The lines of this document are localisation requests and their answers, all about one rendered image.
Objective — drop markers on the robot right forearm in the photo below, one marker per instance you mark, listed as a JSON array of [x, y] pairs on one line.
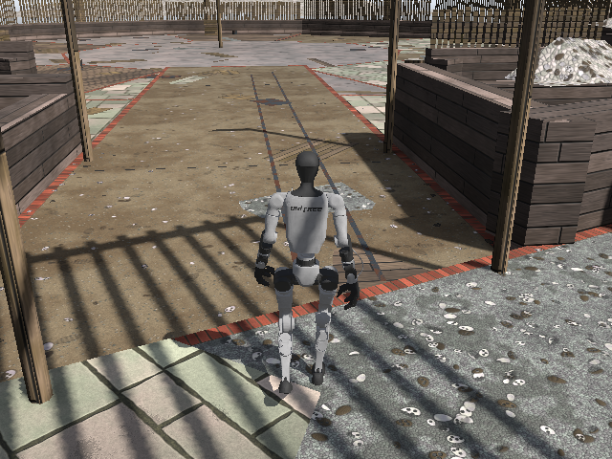
[[348, 262]]

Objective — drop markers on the robot left forearm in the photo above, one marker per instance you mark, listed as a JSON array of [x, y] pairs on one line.
[[263, 253]]

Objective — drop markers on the robot right foot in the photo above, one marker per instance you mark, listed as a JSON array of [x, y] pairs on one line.
[[317, 378]]

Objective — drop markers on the right robot hand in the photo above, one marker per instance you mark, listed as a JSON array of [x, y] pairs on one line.
[[355, 293]]

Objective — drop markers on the left robot upper arm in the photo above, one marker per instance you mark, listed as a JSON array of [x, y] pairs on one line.
[[276, 202]]

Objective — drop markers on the left robot shin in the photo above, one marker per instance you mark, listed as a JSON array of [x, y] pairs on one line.
[[285, 347]]

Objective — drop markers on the left robot hand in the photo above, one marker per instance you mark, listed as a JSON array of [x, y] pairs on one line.
[[266, 272]]

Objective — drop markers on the right robot upper arm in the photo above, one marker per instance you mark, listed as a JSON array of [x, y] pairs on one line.
[[336, 202]]

